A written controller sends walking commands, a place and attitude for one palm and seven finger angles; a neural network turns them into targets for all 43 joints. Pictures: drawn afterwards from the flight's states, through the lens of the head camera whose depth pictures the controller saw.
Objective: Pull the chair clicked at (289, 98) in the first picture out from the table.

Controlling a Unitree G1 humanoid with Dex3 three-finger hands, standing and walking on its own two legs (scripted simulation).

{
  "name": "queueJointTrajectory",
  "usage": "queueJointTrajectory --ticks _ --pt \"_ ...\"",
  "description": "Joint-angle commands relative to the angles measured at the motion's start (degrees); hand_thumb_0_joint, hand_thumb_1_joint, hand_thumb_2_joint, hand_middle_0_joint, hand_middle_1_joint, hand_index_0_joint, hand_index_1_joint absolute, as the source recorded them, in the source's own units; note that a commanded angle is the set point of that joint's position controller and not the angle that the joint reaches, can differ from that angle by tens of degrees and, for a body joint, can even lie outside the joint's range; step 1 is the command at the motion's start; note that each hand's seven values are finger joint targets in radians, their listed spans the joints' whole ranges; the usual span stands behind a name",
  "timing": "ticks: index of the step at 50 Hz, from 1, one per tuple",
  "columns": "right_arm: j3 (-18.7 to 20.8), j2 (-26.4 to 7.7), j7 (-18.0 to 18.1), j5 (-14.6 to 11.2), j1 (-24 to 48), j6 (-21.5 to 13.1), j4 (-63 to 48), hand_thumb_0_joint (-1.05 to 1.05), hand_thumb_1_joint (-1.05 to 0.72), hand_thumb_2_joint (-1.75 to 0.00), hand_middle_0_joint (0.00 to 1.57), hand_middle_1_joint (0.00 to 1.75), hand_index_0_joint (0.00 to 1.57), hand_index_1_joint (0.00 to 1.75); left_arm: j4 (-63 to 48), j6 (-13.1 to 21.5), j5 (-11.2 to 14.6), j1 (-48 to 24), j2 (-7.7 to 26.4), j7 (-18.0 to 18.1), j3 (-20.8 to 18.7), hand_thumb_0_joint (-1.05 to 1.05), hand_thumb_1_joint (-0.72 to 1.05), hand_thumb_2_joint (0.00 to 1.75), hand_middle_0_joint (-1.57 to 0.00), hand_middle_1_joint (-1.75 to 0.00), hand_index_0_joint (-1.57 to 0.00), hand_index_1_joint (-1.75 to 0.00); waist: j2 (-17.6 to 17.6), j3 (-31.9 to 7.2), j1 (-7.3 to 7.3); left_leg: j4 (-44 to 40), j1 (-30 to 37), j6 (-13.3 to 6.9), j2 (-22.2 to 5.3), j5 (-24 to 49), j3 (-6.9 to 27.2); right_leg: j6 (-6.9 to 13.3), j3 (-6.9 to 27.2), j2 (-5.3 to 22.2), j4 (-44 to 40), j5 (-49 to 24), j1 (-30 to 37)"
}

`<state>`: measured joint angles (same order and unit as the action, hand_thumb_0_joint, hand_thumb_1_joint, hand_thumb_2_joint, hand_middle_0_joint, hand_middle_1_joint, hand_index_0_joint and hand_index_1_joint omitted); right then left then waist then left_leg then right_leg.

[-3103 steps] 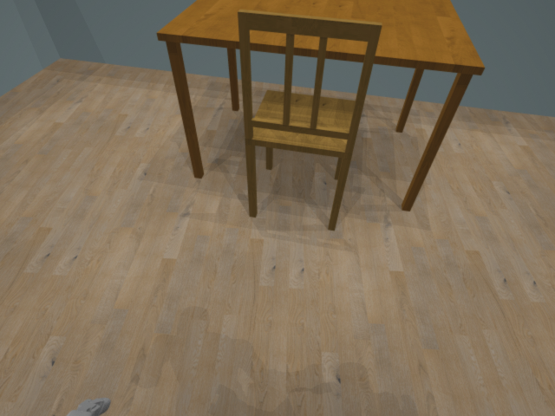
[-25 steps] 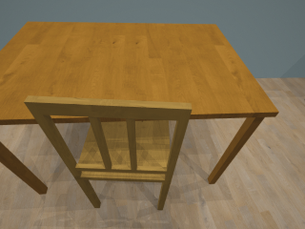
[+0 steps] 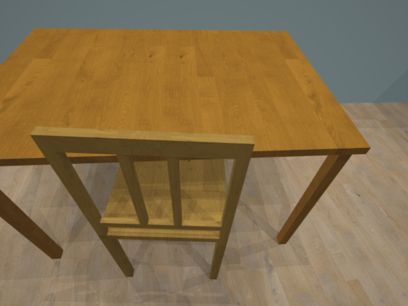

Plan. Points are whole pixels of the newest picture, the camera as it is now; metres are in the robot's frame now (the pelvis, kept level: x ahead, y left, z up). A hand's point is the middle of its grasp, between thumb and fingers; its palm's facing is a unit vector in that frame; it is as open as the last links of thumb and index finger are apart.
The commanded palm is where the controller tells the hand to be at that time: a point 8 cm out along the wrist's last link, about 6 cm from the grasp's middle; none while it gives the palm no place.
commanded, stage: look again from close up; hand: left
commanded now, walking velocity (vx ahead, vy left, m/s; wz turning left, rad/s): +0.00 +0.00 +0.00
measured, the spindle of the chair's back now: (135, 192) +0.39 +0.20 -0.07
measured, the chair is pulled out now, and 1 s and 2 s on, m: -0.09 -0.09 -0.09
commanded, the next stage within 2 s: shuffle to correct the standing spot in 0.18 s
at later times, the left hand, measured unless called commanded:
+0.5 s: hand out of the picture -0.01 +0.17 -0.18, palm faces +0.01 -0.98 -0.18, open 7.4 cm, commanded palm none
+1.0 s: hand out of the picture +0.01 +0.20 -0.18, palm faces +0.00 -0.97 -0.24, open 7.4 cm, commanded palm none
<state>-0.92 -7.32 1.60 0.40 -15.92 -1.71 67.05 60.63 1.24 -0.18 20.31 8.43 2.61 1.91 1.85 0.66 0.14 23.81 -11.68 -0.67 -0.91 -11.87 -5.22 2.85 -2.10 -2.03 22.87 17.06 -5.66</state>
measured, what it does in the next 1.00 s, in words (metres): stands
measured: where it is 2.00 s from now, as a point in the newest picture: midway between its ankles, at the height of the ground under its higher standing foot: outside the picture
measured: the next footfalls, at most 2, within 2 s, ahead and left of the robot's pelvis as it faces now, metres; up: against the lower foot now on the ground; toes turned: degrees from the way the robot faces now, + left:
none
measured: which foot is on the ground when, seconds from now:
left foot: down 0.00-1.00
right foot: down 0.00-1.00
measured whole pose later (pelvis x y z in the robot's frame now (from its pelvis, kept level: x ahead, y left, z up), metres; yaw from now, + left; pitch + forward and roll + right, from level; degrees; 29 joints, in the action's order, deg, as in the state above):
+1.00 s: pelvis -0.03 +0.01 -0.02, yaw +0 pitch +0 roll +1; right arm 0.1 -8.8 0.2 2.1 -20.1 0.8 58.7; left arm 55.7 -0.4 -1.3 16.8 9.9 1.6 -0.4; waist -0.5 -0.4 1.5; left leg 33.0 -18.8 -2.2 0.3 -14.5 -5.8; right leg 2.7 -0.8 -0.9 36.0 21.0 -14.6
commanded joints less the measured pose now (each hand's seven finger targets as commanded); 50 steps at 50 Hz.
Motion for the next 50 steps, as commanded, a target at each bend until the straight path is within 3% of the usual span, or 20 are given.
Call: queueJointTrajectory --ticks 1,14,18,21,26,28,29,30,31,32,34,36,37,39,41,42,43,45,47,50 --pt "1.0 -4.9 0.1 -0.3 -3.8 -0.8 -1.4 0.0 -0.9 -0.9 0.2 0.3 0.2 0.3 -1.1 0.9 -0.1 5.0 4.8 0.3 -1.0 0.0 0.9 0.9 -0.2 -0.3 -0.2 -0.3 -1.0 2.8 -0.22 -2.6 3.8 -1.8 -5.4 8.2 7.0 -0.8 7.6 7.7 -5.3 -12.4 -7.1" --pt "0.9 -4.4 0.3 -0.4 -4.3 -1.0 -1.1 0.0 -0.9 -0.9 0.2 0.3 0.2 0.3 -1.1 0.9 -0.1 5.6 4.3 0.4 -1.0 0.0 0.9 0.9 -0.2 -0.3 -0.2 -0.3 -0.9 2.8 -0.24 -1.9 3.6 -1.9 -5.5 10.4 6.8 -1.1 7.4 7.7 -4.9 -14.7 -6.8" --pt "1.5 -5.0 0.6 -0.8 -3.4 -0.9 -2.4 0.0 -0.9 -0.9 0.2 0.3 0.2 0.3 -2.6 0.3 -0.1 4.8 5.2 0.5 -1.5 0.0 0.9 0.9 -0.2 -0.3 -0.2 -0.3 -1.9 2.3 -0.35 -1.0 4.2 -2.2 -6.6 19.0 7.5 -0.8 7.3 7.9 -2.0 -18.4 -8.0" --pt "2.2 -5.9 0.7 -0.8 -3.2 -0.6 -3.2 0.0 -0.9 -0.9 0.2 0.3 0.2 0.3 -3.8 -0.1 -0.1 4.3 5.7 0.6 -2.1 0.0 0.9 0.9 -0.2 -0.3 -0.2 -0.3 -2.4 -0.3 -0.15 0.5 6.1 -2.6 -7.7 23.3 7.9 -0.9 7.1 7.8 0.0 -19.1 -8.7" --pt "3.4 -7.5 0.7 -0.6 -1.4 0.7 -5.2 0.0 -0.9 -0.9 0.2 0.3 0.2 0.3 -5.6 -1.2 -0.4 2.9 6.1 0.4 -2.9 0.0 0.9 0.9 -0.2 -0.3 -0.2 -0.3 -4.4 0.5 -0.14 0.3 3.8 -3.7 -9.9 19.1 10.0 -0.9 6.1 6.4 2.4 -10.9 -11.9" --pt "3.6 -7.7 0.6 -0.5 -0.5 1.2 -6.1 0.0 -0.9 -0.9 0.2 0.3 0.2 0.3 -6.1 -1.5 -0.6 2.7 6.1 0.3 -3.0 0.0 0.9 0.9 -0.2 -0.3 -0.2 -0.3 -4.5 0.7 -0.39 -0.2 1.1 -4.1 -10.0 12.7 10.6 -1.0 6.5 5.9 2.0 -7.0 -11.7" --pt "4.0 -10.5 0.8 -0.7 3.0 1.4 -11.0 0.0 -0.9 -0.9 0.2 0.3 0.2 0.3 -5.6 -1.4 -1.2 1.9 6.5 2.0 -2.9 0.0 0.9 0.9 -0.2 -0.3 -0.2 -0.3 -10.0 1.5 0.18 10.1 1.4 -1.4 -10.4 24.2 5.7 -2.3 6.7 8.8 -0.5 -19.8 -13.3" --pt "3.7 -6.9 -0.1 0.0 -0.3 2.2 -12.2 0.0 -0.9 -0.9 0.2 0.3 0.2 0.3 -8.8 -1.0 -1.1 -0.4 9.6 1.5 -3.7 0.0 0.9 0.9 -0.2 -0.3 -0.2 -0.3 -7.0 -2.7 1.56 10.3 -3.0 -0.7 -6.0 5.7 5.1 0.7 10.2 10.1 1.2 -11.4 -10.3" --pt "3.9 -6.6 -0.3 0.4 0.0 2.3 -12.3 0.0 -0.9 -0.9 0.2 0.3 0.2 0.3 -9.3 -0.8 -1.0 -1.9 9.9 1.0 -3.8 0.0 0.9 0.9 -0.2 -0.3 -0.2 -0.3 -7.3 -1.7 1.67 10.0 -4.1 -0.4 -4.1 -3.2 3.6 3.3 12.6 11.4 0.6 -3.8 -12.4" --pt "3.0 -5.7 -0.6 0.9 -0.3 2.5 -12.7 0.0 -0.9 -0.9 0.2 0.3 0.2 0.3 -8.9 0.0 -1.0 -3.1 9.6 0.8 -3.5 0.0 0.9 0.9 -0.2 -0.3 -0.2 -0.3 -4.4 -3.4 1.95 9.8 -3.1 0.3 -2.9 -6.0 2.9 4.7 13.4 12.4 -2.1 1.0 -11.1" --pt "2.9 -5.7 -1.1 1.1 -2.1 2.2 -13.3 0.0 -0.9 -0.9 0.2 0.3 0.2 0.3 -9.3 0.3 -1.1 -4.2 9.3 0.6 -3.6 0.0 0.9 0.9 -0.2 -0.3 -0.2 -0.3 0.1 -1.8 2.85 10.0 -1.4 0.5 -1.9 -7.2 3.1 4.9 13.0 11.8 -4.5 11.4 -15.7" --pt "2.7 -6.7 -1.4 1.3 -3.1 2.1 -12.8 0.0 -0.9 -0.9 0.2 0.3 0.2 0.3 -8.5 -0.1 -1.1 -5.5 8.5 0.2 -3.4 0.0 0.9 0.9 -0.2 -0.3 -0.2 -0.3 2.9 3.0 3.08 9.1 -0.2 0.1 -2.2 -9.1 3.8 3.8 10.8 9.4 -5.6 20.4 -21.4" --pt "2.8 -6.9 -1.5 1.6 -3.9 2.2 -12.6 0.0 -0.9 -0.9 0.2 0.3 0.2 0.3 -8.5 -0.5 -1.2 -5.9 8.4 0.0 -3.5 0.0 0.9 0.9 -0.2 -0.3 -0.2 -0.3 1.8 4.8 2.88 7.5 -0.9 -0.2 -2.3 -11.7 4.2 3.4 9.6 8.5 -5.0 23.6 -22.9" --pt "3.0 -8.1 -1.7 1.9 -4.3 2.6 -12.9 0.0 -0.9 -0.9 0.2 0.3 0.2 0.3 -8.7 -1.2 -1.4 -5.5 8.9 -0.2 -3.8 0.0 0.9 0.9 -0.2 -0.3 -0.2 -0.3 3.0 9.5 2.35 6.7 -5.7 -0.8 -2.1 -17.3 5.0 3.0 9.0 6.9 -3.7 28.1 -24.8" --pt "3.0 -8.3 -1.7 2.0 -4.7 2.5 -13.1 0.0 -0.9 -0.9 0.2 0.3 0.2 0.3 -8.6 -1.2 -1.4 -4.5 8.6 -0.4 -4.0 0.0 0.9 0.9 -0.2 -0.3 -0.2 -0.3 1.9 10.9 1.95 5.0 -7.4 -1.2 -2.1 -18.2 5.5 3.0 8.8 6.0 -1.7 27.0 -24.5" --pt "2.9 -8.1 -1.6 2.1 -4.9 2.2 -13.0 0.0 -0.9 -0.9 0.2 0.3 0.2 0.3 -8.4 -1.3 -1.3 -4.3 8.3 -0.6 -3.8 0.0 0.9 0.9 -0.2 -0.3 -0.2 -0.3 -1.4 11.4 1.65 1.8 -8.2 -1.6 -2.6 -19.1 6.8 2.5 7.5 4.9 0.7 24.3 -23.6" --pt "2.9 -8.7 -1.5 2.1 -5.3 2.1 -12.9 0.0 -0.9 -0.9 0.2 0.3 0.2 0.3 -8.5 -1.3 -1.2 -3.7 7.6 -0.7 -3.8 0.0 0.9 0.9 -0.2 -0.3 -0.2 -0.3 -4.5 10.9 1.66 -2.4 -9.6 -2.4 -4.1 -22.5 10.3 1.7 5.9 2.9 4.7 21.4 -21.8" --pt "3.1 -10.7 -1.1 1.8 -4.3 1.4 -12.9 0.0 -0.9 -0.9 0.2 0.3 0.2 0.3 -7.6 -1.1 -1.1 -0.8 5.9 -0.8 -3.4 0.0 0.9 0.9 -0.2 -0.3 -0.2 -0.3 -9.1 8.3 -0.04 -10.4 -11.3 -5.2 -9.9 -27.3 19.0 0.2 1.1 0.2 12.5 11.9 -16.2" --pt "3.1 -10.3 -0.9 1.3 -1.5 1.0 -13.2 0.0 -0.9 -0.9 0.2 0.3 0.2 0.3 -6.4 -1.1 -1.3 1.5 4.7 -1.0 -3.1 0.0 0.9 0.9 -0.2 -0.3 -0.2 -0.3 -6.1 7.4 -2.19 -11.5 -16.0 -6.4 -11.0 -26.9 18.9 0.1 1.2 1.0 12.4 7.5 -9.8" --pt "2.5 -8.2 -0.9 0.9 -1.3 0.3 -12.6 0.0 -0.9 -0.9 0.2 0.3 0.2 0.3 -5.6 0.1 -1.1 2.1 5.3 -0.7 -2.8 0.0 0.9 0.9 -0.2 -0.3 -0.2 -0.3 -1.4 4.1 -2.12 -4.7 -11.9 -3.6 -6.0 -16.5 12.0 0.8 7.2 4.4 2.9 5.2 -7.9"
